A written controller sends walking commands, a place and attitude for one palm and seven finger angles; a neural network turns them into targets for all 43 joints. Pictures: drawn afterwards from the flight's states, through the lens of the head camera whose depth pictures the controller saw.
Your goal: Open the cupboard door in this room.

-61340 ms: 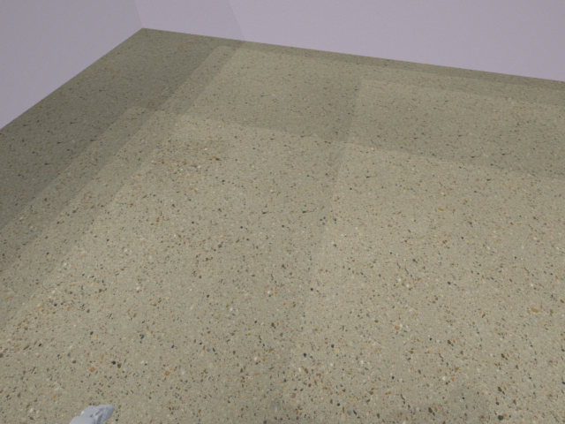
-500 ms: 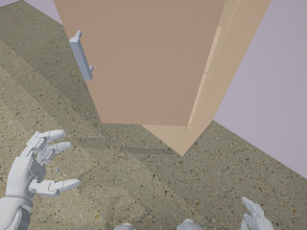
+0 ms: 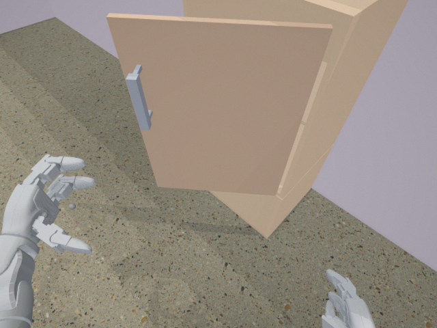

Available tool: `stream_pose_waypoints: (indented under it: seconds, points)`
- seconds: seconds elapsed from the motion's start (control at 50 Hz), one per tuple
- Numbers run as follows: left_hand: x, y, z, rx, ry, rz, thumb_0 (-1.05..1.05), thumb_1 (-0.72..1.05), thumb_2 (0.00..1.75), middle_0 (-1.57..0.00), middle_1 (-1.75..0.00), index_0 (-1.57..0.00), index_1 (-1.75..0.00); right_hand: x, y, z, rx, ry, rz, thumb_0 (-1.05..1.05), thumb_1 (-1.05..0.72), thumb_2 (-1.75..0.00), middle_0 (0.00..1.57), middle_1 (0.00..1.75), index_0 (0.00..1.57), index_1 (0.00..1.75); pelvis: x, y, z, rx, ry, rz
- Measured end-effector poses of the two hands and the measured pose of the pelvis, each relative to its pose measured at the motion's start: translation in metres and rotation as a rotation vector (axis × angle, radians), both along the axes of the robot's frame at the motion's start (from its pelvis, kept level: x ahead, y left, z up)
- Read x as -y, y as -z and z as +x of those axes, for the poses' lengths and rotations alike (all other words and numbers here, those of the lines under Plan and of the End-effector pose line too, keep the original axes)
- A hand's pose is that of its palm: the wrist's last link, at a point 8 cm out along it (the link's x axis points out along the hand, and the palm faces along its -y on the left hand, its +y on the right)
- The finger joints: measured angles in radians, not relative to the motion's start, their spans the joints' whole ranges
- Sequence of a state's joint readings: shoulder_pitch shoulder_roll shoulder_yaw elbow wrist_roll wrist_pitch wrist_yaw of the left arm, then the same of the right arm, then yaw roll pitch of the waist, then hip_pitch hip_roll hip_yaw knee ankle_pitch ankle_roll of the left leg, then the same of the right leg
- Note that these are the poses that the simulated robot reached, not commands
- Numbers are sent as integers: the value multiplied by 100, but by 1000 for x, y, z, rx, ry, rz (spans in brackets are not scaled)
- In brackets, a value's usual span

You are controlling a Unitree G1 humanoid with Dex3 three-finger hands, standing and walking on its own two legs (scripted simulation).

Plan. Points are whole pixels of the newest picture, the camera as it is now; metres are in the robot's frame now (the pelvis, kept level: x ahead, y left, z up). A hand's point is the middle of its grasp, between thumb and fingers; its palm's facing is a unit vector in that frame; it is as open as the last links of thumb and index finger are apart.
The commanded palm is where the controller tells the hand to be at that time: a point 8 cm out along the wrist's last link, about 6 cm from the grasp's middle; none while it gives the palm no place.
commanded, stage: raise the hand with hooked fingers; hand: left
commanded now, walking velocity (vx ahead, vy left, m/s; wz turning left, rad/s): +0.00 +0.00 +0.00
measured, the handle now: (142, 98) +0.58 +0.24 +0.08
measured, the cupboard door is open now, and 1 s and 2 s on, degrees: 39 39 39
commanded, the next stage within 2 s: move the hooked fingers beside the handle in 0.60 s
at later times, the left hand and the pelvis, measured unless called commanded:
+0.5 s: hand (75, 193) +0.30 +0.27 +0.10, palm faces +0.05 -1.00 -0.02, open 14.0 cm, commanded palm +0.26 +0.31 +0.10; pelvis +0.00 +0.00 +0.01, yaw -1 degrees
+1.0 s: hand (88, 172) +0.34 +0.26 +0.10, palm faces +0.03 -1.00 -0.01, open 14.0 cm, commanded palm +0.31 +0.31 +0.10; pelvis -0.01 -0.01 +0.00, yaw -1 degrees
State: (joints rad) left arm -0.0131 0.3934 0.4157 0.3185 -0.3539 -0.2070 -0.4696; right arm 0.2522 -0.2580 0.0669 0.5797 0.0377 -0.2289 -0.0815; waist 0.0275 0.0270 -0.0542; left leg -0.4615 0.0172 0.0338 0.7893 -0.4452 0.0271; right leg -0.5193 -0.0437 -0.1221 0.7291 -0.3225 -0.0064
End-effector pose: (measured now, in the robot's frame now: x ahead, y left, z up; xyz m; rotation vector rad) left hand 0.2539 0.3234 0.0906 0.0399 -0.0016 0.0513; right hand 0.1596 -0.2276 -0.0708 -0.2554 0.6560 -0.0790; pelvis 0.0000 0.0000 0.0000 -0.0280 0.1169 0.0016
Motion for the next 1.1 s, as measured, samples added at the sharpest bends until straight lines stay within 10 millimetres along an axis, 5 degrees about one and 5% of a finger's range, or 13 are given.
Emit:
stream_pose_waypoints:
  seconds: [0.18, 0.36, 0.8, 1.1]
  points:
    - [-11, -15, 22, 11, 7, -15, -1, -50, 30, -30, -120, -30, -120, 14, 0, -21, -57, 49, -27, 1, -90, -90, 20, 30, 21, 30, -2, -5, 0, 7, 9, 4]
    - [0, -8, 24, -8, 24, -22, -1, -50, 30, -29, -120, -30, -120, 25, -3, -33, -74, 83, -42, 1, -90, -90, 20, 30, 21, 30, -1, -7, 0, 6, 23, 9]
    - [4, -9, 20, -5, -4, -21, -1, -50, 30, -30, -120, -30, -120, 23, -1, -18, -46, 57, -22, 1, -90, -90, 20, 30, 21, 30, 8, -7, -2, 11, 11, 12]
    - [4, -9, 79, -25, 12, -33, -1, -50, 30, -30, -120, -30, -120, 42, 11, -52, -161, 118, -50, 1, -90, -90, 20, 30, 21, 30, 11, -3, -5, -33, 25, 16]
